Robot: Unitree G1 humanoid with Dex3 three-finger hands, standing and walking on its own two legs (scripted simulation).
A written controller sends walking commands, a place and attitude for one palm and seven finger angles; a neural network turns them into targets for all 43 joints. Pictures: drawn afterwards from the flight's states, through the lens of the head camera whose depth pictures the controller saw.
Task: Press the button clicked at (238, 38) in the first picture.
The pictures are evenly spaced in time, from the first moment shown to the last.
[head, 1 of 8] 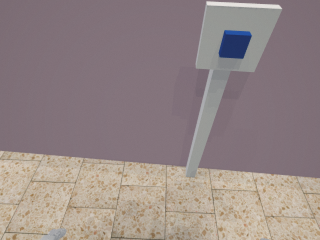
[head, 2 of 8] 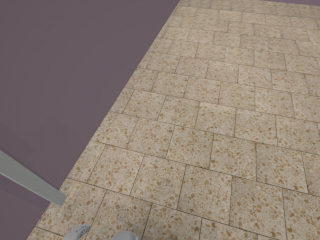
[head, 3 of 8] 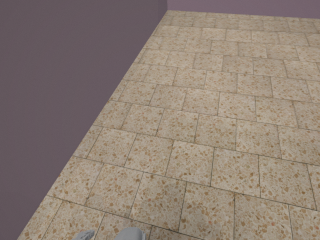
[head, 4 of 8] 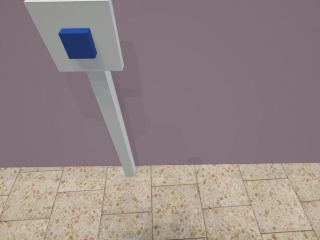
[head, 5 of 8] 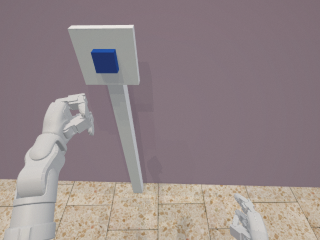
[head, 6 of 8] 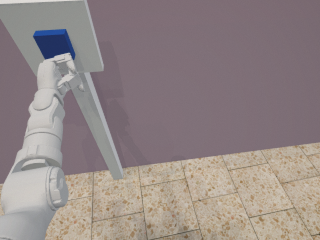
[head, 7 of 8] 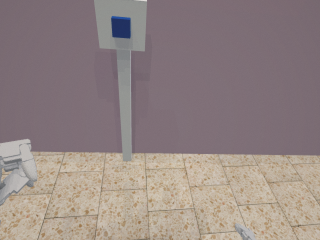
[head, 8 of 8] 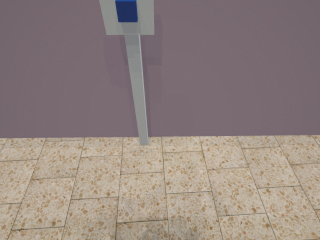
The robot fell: no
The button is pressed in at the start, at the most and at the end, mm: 0 13 0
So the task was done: yes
